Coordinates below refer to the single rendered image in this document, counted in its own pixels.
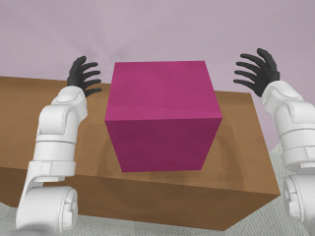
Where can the robot left upper arm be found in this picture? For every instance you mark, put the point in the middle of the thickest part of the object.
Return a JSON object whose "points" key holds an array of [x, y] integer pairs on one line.
{"points": [[47, 211]]}

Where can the left robot forearm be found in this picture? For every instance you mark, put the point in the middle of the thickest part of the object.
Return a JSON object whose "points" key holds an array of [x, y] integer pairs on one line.
{"points": [[56, 136]]}

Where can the left robot hand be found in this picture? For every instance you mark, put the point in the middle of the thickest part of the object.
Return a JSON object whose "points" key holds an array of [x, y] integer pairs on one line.
{"points": [[77, 76]]}

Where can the robot right upper arm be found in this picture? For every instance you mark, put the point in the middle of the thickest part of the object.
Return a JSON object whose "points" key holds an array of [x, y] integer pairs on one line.
{"points": [[299, 199]]}

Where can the pedestal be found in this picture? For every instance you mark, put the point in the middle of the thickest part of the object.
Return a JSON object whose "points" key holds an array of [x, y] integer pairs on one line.
{"points": [[236, 179]]}

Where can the right robot forearm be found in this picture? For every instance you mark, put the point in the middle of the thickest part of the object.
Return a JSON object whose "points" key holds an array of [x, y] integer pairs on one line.
{"points": [[295, 123]]}

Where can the right robot hand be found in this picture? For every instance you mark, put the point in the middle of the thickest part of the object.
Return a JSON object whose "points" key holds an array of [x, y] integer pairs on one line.
{"points": [[267, 73]]}

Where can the carton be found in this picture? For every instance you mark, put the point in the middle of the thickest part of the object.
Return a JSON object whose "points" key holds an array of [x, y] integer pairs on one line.
{"points": [[162, 115]]}

